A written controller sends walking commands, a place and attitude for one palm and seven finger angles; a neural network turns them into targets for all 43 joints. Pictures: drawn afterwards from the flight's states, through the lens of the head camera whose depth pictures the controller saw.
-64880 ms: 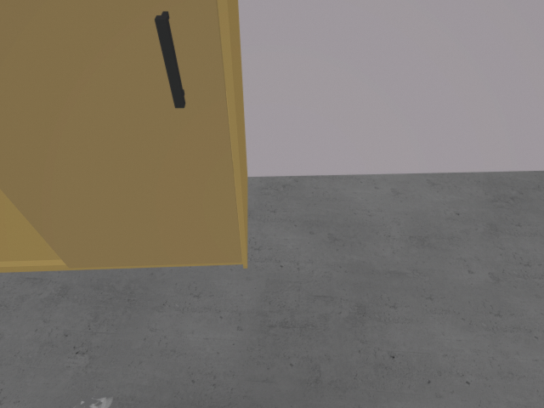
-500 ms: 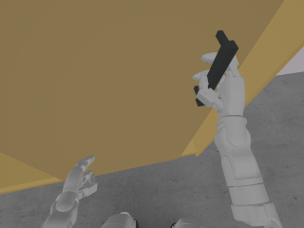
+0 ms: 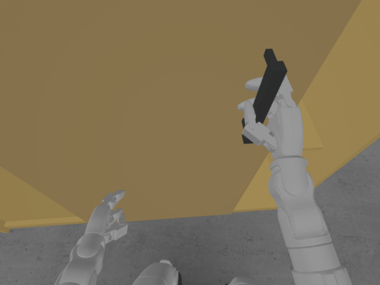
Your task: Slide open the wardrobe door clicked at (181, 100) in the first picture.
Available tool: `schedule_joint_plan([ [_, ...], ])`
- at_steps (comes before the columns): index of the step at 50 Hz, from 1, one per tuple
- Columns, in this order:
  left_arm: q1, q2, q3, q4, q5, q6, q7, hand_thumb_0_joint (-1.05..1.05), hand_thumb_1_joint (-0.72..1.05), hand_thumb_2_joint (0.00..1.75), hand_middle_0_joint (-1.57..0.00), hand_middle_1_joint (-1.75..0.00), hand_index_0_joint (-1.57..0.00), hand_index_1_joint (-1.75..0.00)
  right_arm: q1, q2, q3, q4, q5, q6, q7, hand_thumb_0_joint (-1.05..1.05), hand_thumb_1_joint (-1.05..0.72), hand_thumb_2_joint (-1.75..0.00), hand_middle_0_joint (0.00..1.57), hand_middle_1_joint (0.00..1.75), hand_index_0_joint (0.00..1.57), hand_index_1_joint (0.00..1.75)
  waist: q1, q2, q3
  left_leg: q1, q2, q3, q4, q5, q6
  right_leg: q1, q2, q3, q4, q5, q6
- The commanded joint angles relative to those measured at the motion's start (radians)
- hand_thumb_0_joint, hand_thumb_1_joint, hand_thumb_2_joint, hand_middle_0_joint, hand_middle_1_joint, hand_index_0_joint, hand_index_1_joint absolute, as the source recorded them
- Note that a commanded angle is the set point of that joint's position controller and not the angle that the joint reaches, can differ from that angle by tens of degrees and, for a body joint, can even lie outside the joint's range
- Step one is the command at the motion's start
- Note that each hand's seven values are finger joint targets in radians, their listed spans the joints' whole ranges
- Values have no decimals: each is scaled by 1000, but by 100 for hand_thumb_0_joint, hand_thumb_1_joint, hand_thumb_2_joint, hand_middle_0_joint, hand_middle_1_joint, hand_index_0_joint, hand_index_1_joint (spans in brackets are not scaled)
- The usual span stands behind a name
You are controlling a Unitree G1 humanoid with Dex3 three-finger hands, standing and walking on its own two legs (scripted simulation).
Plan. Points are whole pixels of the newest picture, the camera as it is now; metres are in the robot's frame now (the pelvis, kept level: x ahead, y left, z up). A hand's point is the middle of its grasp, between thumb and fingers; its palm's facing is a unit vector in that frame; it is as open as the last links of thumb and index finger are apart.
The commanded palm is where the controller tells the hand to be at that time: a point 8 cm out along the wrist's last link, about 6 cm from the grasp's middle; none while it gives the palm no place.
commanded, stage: step sideways, sliding the door along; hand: right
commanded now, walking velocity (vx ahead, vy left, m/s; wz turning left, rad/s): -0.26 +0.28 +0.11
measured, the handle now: (257, 102) +0.40 -0.12 +0.15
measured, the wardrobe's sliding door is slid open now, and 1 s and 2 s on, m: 0.26 0.46 0.54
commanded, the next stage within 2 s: stop walking and hold the door there in 1.56 s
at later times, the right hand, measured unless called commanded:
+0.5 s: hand (181, 130) +0.34 +0.02 +0.15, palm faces +0.04 +0.99 -0.13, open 6.2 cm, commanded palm +0.32 +0.00 +0.16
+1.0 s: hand (123, 132) +0.34 +0.11 +0.16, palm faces +0.12 +0.98 -0.12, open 6.3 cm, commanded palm +0.31 +0.12 +0.16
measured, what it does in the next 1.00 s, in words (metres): steps to the left: left foot, then right foot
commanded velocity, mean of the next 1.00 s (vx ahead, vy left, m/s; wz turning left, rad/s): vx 0.00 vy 0.30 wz -0.02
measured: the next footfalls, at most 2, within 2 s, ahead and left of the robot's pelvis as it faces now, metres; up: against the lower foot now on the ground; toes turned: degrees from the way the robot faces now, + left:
left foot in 0.14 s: +0.07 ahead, +0.14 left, +0.00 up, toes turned +3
right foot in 0.36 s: -0.02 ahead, -0.09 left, +0.00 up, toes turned -4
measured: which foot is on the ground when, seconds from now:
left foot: up 0.00-0.12, down 0.14-0.38, up 0.40-0.48, down 0.50-0.78, up 0.80-0.96, down 0.98-1.00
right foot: down 0.00-0.14, up 0.16-0.34, down 0.36-0.54, up 0.56-0.76, down 0.78-1.00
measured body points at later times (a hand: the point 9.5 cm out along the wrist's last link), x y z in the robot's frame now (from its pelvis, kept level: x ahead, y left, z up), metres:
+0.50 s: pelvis -0.08 +0.11 +0.00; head -0.03 +0.13 +0.44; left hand +0.07 +0.36 -0.12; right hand +0.33 -0.03 +0.16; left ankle -0.02 +0.19 -0.73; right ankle -0.06 -0.09 -0.73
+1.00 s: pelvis -0.11 +0.23 +0.00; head -0.07 +0.25 +0.44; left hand +0.02 +0.47 -0.13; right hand +0.32 +0.06 +0.16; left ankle -0.08 +0.35 -0.73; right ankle -0.12 +0.03 -0.73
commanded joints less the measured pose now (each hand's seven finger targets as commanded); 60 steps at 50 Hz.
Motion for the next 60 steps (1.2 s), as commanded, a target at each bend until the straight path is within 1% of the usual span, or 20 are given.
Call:
schedule_joint_plan([
  [1, -74, 90, 20, -139, 7, -49, -12, 0, 90, 90, -20, -30, -20, -30, -462, 31, 50, -329, -48, -107, 54, 0, -90, -90, 45, 140, 45, 140, 63, -298, -496, -60, 71, -36, 107, -64, -9, 405, -364, 164, -44, 1058, -173],
  [5, -68, 98, 19, -145, -26, -54, -1, 0, 90, 90, -20, -30, -20, -30, -470, -21, 2, -302, -32, -81, 49, 0, -90, -90, 45, 140, 45, 140, 66, -160, -513, 223, 67, 33, -210, 214, -4, 235, -279, 78, 75, 687, -88],
  [8, -60, 55, 11, -142, -43, -70, 25, 0, 90, 90, -20, -30, -20, -30, -459, -78, -12, -309, 4, -69, 38, 0, -90, -90, 45, 140, 45, 140, 58, 219, -548, 294, 310, -267, -322, 971, 131, -25, 36, 68, 364, -221, 10],
  [10, -42, 33, -4, -109, -24, -102, 33, 0, 90, 90, -20, -30, -20, -30, -501, -72, -18, -344, 17, -74, 30, 0, -90, -90, 45, 140, 45, 140, 47, 172, -571, 360, 355, -320, -284, 994, 182, -117, 51, 179, 430, -343, 1],
  [15, 4, 68, 13, -64, -24, -81, 47, 0, 90, 90, -20, -30, -20, -30, -578, -134, -91, -247, 22, -100, 5, 0, -90, -90, 45, 140, 45, 140, 64, 120, -671, 455, 255, -176, -224, 879, 102, 53, 18, 69, -36, -16, -14],
  [18, -2, 138, 48, -83, -25, -61, 36, 0, 90, 90, -20, -30, -20, -30, -582, -89, -74, -133, 32, -76, 36, 0, -90, -90, 45, 140, 45, 140, 58, -195, -625, 101, 89, -37, -65, 260, -21, 299, -323, 320, -128, 523, -172],
  [20, -22, 111, 34, -78, -9, -55, 25, 0, 90, 90, -20, -30, -20, -30, -650, -62, -62, -78, 17, -65, 62, 0, -90, -90, 45, 140, 45, 140, 51, -331, -530, 30, 72, -24, 82, -45, -17, 223, -378, 288, -150, 603, -210],
  [24, 28, 149, 39, -58, -27, -53, 14, 0, 90, 90, -20, -30, -20, -30, -733, -57, -68, -3, 23, -38, 62, 0, -90, -90, 45, 140, 45, 140, 67, -217, -519, 187, 86, 9, -189, 141, 8, 249, -302, 155, 39, 708, -117],
  [28, 62, 139, 52, -35, -54, -68, 39, 0, 90, 90, -20, -30, -20, -30, -724, -161, -133, 120, 35, -19, 37, 0, -90, -90, 45, 140, 45, 140, 63, 209, -548, 334, 296, -236, -408, 514, 112, -61, 48, 103, 336, -280, -27],
  [31, 44, 87, 5, -19, -47, -105, 44, 0, 90, 90, -20, -30, -20, -30, -875, -41, -23, 22, 54, -50, 30, 0, -90, -90, 45, 140, 45, 140, 81, 25, -582, 427, 319, -240, -368, 637, 173, -106, 53, 162, 337, -275, -33],
  [35, 95, 131, 28, -4, -44, -96, 55, 0, 90, 90, -20, -30, -20, -30, -860, -84, -67, 152, 49, -66, 17, 0, -90, -90, 45, 140, 45, 140, 62, 109, -621, 485, 264, -164, -352, 652, 77, -24, 65, 80, 42, -160, -38],
  [37, 120, 147, 33, 6, -49, -89, 60, 0, 90, 90, -20, -30, -20, -30, -880, -90, -56, 192, 52, -63, 27, 0, -90, -90, 45, 140, 45, 140, 77, 64, -624, 402, 206, -100, -293, 579, -6, 130, 4, 55, -171, 32, -61],
  [39, 89, 204, 58, -19, -50, -77, 51, 0, 90, 90, -20, -30, -20, -30, -919, -50, -30, 229, 66, -56, 49, 0, -90, -90, 45, 140, 45, 140, 71, -267, -589, 58, 75, -15, 20, 241, -145, 319, -351, 362, -194, 336, -237],
  [40, 55, 155, 37, -27, -31, -60, 35, 0, 90, 90, -20, -30, -20, -30, -905, -6, -10, 293, 63, -41, 68, 0, -90, -90, 45, 140, 45, 140, 60, -297, -541, 11, 91, -88, 271, -19, -63, 213, -444, 447, -224, 418, -290],
  [47, 89, 176, 33, -28, -59, -24, 31, 0, 90, 90, -20, -30, -20, -30, -1030, 54, 39, 228, 57, -43, 78, 0, -90, -90, 45, 140, 45, 140, 93, -238, -542, 153, 32, 125, -280, 163, 9, 400, -222, 110, 83, 798, -111],
  [51, 77, 153, 59, 1, -67, -35, 55, 0, 90, 90, -20, -30, -20, -30, -900, -22, 7, 285, 49, -21, 53, 0, -90, -90, 45, 140, 45, 140, 91, 145, -568, 488, 264, -107, -238, 961, 136, -49, 2, 84, 253, 44, -19],
  [53, 77, 109, 38, 10, -50, -45, 60, 0, 90, 90, -20, -30, -20, -30, -967, 23, 53, 226, 50, -48, 65, 0, -90, -90, 45, 140, 45, 140, 89, 136, -549, 469, 309, -132, -225, 1015, 139, -122, 26, 117, 246, -226, -34],
  [56, 59, 102, 25, 13, -45, -54, 72, 0, 90, 90, -20, -30, -20, -30, -1022, 78, 110, 125, 64, -78, 60, 0, -90, -90, 45, 140, 45, 140, 111, 9, -631, 404, 242, -2, -64, 957, 63, 126, -63, 99, -62, 316, -52],
  [58, 72, 155, 54, -12, -46, -32, 40, 0, 90, 90, -20, -30, -20, -30, -949, 127, 124, 207, 71, -59, 92, 0, -90, -90, 45, 140, 45, 140, 95, -151, -648, 83, 104, 17, -13, 252, -24, 437, -286, 282, -32, 970, -162],
  [60, 59, 139, 47, -35, -36, -42, 23, 0, 90, 90, -20, -30, -20, -30, -1019, 121, 121, 140, 53, -78, 96, 0, -90, -90, 45, 140, 45, 140, 101, -281, -554, -14, 85, 16, -55, -2, -2, 480, -308, 229, -5, 1003, -176],
])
